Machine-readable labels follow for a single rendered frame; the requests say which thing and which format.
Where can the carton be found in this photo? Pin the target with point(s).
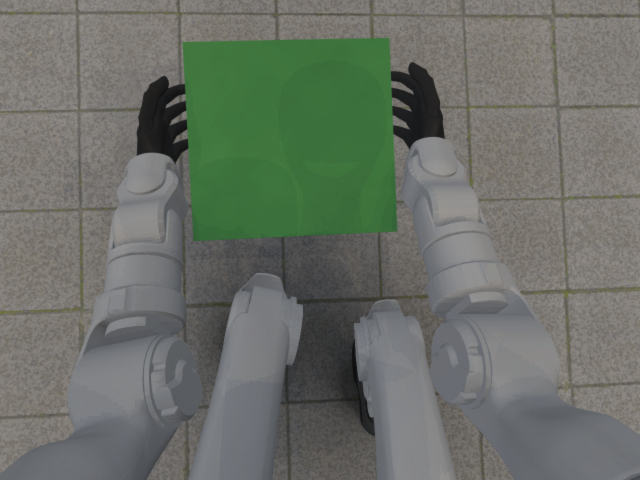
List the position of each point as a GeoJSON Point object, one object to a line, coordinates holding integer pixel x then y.
{"type": "Point", "coordinates": [290, 137]}

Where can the right robot shin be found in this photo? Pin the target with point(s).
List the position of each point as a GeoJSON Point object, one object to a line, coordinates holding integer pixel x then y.
{"type": "Point", "coordinates": [413, 327]}

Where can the right robot forearm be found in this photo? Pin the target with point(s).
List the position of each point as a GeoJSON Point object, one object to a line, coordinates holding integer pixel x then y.
{"type": "Point", "coordinates": [465, 275]}

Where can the left robot shin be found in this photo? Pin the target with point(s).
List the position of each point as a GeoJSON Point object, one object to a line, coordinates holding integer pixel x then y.
{"type": "Point", "coordinates": [242, 298]}

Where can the right robot upper arm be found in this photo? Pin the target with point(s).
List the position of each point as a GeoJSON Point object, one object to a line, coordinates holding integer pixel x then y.
{"type": "Point", "coordinates": [502, 370]}

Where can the left robot forearm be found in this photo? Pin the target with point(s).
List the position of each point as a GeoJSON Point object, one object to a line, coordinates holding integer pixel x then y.
{"type": "Point", "coordinates": [142, 292]}

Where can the right robot hand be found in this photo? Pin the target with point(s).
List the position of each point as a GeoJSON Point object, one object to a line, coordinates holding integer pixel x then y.
{"type": "Point", "coordinates": [426, 119]}

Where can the left robot hand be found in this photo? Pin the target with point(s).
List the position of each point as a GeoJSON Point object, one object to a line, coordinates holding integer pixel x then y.
{"type": "Point", "coordinates": [154, 133]}

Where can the left robot upper arm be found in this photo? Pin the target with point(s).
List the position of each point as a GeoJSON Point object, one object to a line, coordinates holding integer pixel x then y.
{"type": "Point", "coordinates": [126, 402]}

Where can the robot shin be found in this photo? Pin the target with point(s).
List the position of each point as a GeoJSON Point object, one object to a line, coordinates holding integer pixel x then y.
{"type": "Point", "coordinates": [413, 327]}
{"type": "Point", "coordinates": [242, 298]}

